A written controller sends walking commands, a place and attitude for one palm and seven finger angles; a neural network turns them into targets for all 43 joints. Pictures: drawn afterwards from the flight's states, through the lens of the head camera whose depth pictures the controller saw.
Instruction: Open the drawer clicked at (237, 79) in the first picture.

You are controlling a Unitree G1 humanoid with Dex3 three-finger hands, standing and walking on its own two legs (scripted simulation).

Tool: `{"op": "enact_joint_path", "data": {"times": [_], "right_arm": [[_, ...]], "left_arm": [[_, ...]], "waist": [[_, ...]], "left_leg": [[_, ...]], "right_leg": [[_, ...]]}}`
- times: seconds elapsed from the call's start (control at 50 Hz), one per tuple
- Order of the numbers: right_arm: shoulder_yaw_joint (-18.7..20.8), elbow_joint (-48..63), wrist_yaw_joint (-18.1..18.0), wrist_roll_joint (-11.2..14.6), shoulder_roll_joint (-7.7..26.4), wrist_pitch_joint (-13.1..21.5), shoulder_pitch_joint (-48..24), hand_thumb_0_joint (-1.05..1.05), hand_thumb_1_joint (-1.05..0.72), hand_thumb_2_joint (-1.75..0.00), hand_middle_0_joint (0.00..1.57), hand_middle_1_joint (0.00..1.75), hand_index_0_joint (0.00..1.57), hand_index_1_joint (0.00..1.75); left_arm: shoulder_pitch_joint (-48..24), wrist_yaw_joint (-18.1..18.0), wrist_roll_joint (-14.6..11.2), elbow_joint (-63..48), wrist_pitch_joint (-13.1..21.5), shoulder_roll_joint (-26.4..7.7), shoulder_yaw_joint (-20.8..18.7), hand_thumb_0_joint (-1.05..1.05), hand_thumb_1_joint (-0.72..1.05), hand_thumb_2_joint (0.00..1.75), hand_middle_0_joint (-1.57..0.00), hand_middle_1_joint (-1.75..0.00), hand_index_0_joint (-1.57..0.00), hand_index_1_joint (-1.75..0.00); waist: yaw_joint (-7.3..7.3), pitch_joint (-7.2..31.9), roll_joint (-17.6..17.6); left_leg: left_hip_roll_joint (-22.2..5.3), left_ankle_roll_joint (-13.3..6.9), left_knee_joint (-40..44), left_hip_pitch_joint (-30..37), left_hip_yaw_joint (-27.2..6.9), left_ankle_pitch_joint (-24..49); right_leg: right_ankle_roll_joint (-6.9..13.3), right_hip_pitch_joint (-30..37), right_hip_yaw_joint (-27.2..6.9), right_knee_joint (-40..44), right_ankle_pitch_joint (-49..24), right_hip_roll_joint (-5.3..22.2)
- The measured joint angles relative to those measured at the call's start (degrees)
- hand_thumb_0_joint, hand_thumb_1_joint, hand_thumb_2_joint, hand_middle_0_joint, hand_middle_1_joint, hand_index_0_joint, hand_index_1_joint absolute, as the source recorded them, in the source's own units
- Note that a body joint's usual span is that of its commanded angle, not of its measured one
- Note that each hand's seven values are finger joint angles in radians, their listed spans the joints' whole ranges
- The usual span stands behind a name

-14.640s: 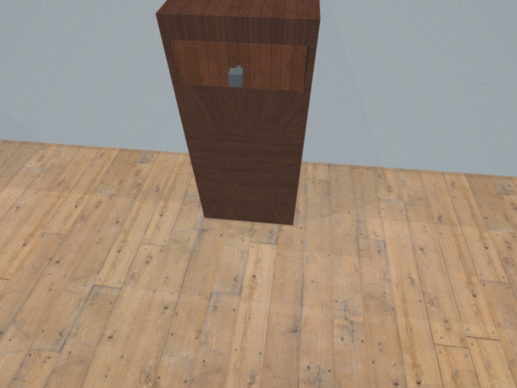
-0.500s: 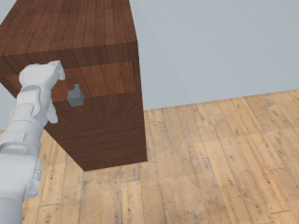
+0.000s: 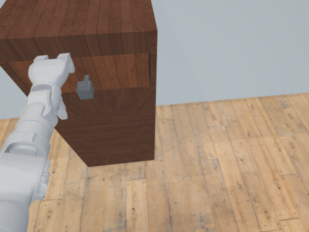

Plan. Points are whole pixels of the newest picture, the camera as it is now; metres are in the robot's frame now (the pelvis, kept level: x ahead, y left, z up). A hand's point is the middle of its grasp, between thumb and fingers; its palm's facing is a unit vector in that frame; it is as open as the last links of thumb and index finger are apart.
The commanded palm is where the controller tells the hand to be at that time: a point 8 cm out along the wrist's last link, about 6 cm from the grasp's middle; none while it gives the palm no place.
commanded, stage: lower the fingers behind the handle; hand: left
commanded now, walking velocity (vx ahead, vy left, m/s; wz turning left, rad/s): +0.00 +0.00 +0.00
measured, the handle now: (86, 85) +0.52 +0.20 +0.04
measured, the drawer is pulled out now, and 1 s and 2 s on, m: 0.00 0.00 0.00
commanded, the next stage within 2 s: close the thumb around the handle in 1.02 s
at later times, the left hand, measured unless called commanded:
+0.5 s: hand (67, 103) +0.46 +0.25 +0.03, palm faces -0.03 -0.02 -1.00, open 13.9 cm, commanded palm +0.45 +0.24 +0.09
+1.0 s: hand (70, 103) +0.47 +0.24 +0.03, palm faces -0.04 +0.00 -1.00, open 13.9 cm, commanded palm +0.45 +0.24 +0.08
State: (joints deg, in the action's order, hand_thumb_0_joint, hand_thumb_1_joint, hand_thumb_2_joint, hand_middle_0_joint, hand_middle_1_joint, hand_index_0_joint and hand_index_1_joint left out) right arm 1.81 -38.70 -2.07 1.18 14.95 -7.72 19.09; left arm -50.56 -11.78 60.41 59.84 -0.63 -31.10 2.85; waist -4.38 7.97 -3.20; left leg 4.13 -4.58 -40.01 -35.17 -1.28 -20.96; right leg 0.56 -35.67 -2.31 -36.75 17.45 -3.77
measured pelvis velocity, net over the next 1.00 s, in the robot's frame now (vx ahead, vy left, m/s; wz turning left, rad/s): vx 0.00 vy -0.01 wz -0.01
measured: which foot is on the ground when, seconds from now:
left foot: down 0.00-1.00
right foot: down 0.00-1.00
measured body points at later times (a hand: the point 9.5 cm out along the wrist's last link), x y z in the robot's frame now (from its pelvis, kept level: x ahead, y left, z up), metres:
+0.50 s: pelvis +0.00 +0.01 -0.01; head +0.08 +0.01 +0.43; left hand +0.46 +0.25 +0.09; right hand +0.04 -0.27 -0.14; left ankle -0.03 +0.07 -0.72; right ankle -0.01 -0.12 -0.72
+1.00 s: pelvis +0.00 -0.01 -0.01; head +0.09 -0.02 +0.43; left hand +0.46 +0.24 +0.09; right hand +0.02 -0.29 -0.14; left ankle -0.03 +0.07 -0.72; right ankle -0.01 -0.12 -0.72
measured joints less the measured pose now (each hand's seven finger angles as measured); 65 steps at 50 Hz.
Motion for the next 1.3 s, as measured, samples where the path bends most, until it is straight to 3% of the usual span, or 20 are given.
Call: {"op": "enact_joint_path", "data": {"times": [0.08,0.14,0.26,0.32,0.38,0.46,0.54,0.64,0.88,1.16,1.3], "right_arm": [[-0.86,0.36,-0.41,0.37,-1.11,-0.79,0.98,0.00,-0.91,-0.90,0.20,0.30,0.20,0.30],[-0.72,1.06,-0.66,0.09,-1.51,-0.77,1.72,0.00,-0.91,-0.90,0.20,0.30,0.20,0.30],[0.58,0.70,-0.30,-1.07,-1.11,0.07,1.93,0.00,-0.91,-0.90,0.20,0.30,0.20,0.30],[1.44,-0.19,0.52,-1.61,-0.48,0.44,1.51,0.00,-0.91,-0.90,0.20,0.30,0.20,0.30],[2.15,-1.17,1.44,-1.78,0.07,0.47,1.08,0.00,-0.91,-0.90,0.20,0.30,0.20,0.30],[2.21,-2.02,1.94,-1.46,0.27,0.13,0.36,0.00,-0.91,-0.90,0.20,0.30,0.20,0.30],[1.54,-1.54,1.41,-1.22,-0.22,0.04,-0.18,0.00,-0.91,-0.90,0.20,0.30,0.20,0.30],[0.79,-0.20,0.62,-1.23,-0.66,0.47,-0.10,0.00,-0.91,-0.90,0.20,0.30,0.20,0.30],[0.45,-0.57,-0.11,-0.94,-0.31,0.85,1.10,0.00,-0.91,-0.90,0.20,0.30,0.20,0.30],[1.02,-0.41,-0.42,-0.66,0.37,1.19,0.80,0.00,-0.91,-0.90,0.20,0.30,0.20,0.30],[0.94,-0.06,-0.40,-0.59,0.28,1.46,0.19,0.00,-0.91,-0.90,0.20,0.30,0.20,0.30]], "left_arm": [[1.64,3.56,-0.36,1.03,1.03,-0.41,0.85,0.00,-0.49,0.30,-0.32,-1.20,-0.33,-1.25],[4.87,4.78,-0.33,-1.89,4.88,-0.30,-0.28,0.00,-0.49,0.30,-0.32,-1.20,-0.32,-1.23],[7.96,-0.49,1.26,-6.43,10.42,-0.48,-3.08,0.00,-0.49,0.30,-0.32,-1.20,-0.28,-1.18],[7.72,-3.95,1.67,-6.68,9.39,-0.05,-3.43,0.00,-0.49,0.30,-0.32,-1.20,-0.28,-1.18],[6.91,-5.94,1.24,-5.71,6.10,1.13,-2.22,0.00,-0.49,0.30,-0.32,-1.20,-0.29,-1.19],[5.34,-5.49,0.67,-3.22,2.03,3.23,0.43,0.00,-0.49,0.30,-0.32,-1.20,-0.30,-1.19],[4.14,-4.06,0.84,-1.43,0.77,4.39,1.57,0.00,-0.49,0.30,-0.32,-1.20,-0.31,-1.20],[4.08,-4.34,1.95,-0.01,1.84,2.97,0.22,0.00,-0.49,0.30,-0.32,-1.20,-0.31,-1.20],[5.25,-5.08,1.77,-0.18,4.22,0.72,-2.22,0.00,-0.49,0.30,-0.32,-1.20,-0.29,-1.20],[6.33,-5.25,1.96,-0.78,4.74,-0.02,-2.73,0.00,-0.49,0.30,-0.32,-1.20,-0.30,-1.20],[6.00,-5.50,1.79,-0.72,4.68,0.28,-2.42,0.00,-0.35,0.35,-0.33,-1.22,-0.31,-1.21]], "waist": [[-0.32,0.00,0.04],[-0.26,-0.43,0.25],[0.14,-0.72,0.57],[0.44,-0.36,0.29],[0.82,0.11,-0.20],[0.90,0.43,-0.44],[0.09,0.48,0.01],[-0.62,0.46,0.35],[-0.58,0.11,0.15],[-0.70,0.36,0.38],[-0.56,0.32,0.43]], "left_leg": [[-0.13,-0.17,0.47,1.35,0.34,-0.27],[-0.19,-0.25,0.26,1.33,0.51,-0.44],[0.04,-0.28,-2.41,-1.85,0.26,-1.35],[0.20,-0.20,-3.92,-3.88,-0.06,-1.76],[0.33,-0.16,-4.87,-4.94,-0.47,-2.03],[0.37,-0.16,-5.03,-4.71,-0.94,-2.07],[0.26,-0.02,-4.68,-4.02,-1.05,-1.88],[-0.12,0.29,-4.85,-4.19,-0.64,-1.88],[-0.80,0.82,-5.00,-4.99,-0.02,-1.97],[-1.11,1.04,-4.23,-4.58,0.09,-1.83],[-0.95,0.88,-4.29,-4.65,0.08,-1.84]], "right_leg": [[-0.09,1.25,-0.39,0.46,0.12,-0.13],[-0.12,1.22,-0.55,0.33,0.20,-0.20],[-0.27,-1.73,-0.07,-2.08,1.16,-0.05],[-0.30,-3.53,0.38,-3.36,1.65,0.08],[-0.41,-4.31,0.87,-3.98,1.96,0.20],[-0.41,-3.87,1.34,-3.85,1.97,0.24],[-0.12,-3.25,1.44,-3.64,1.81,0.14],[0.28,-3.77,1.09,-4.23,1.75,-0.24],[0.86,-5.14,0.54,-5.00,1.73,-0.92],[1.08,-4.82,0.38,-4.26,1.47,-1.20],[0.91,-4.82,0.41,-4.27,1.52,-1.03]]}}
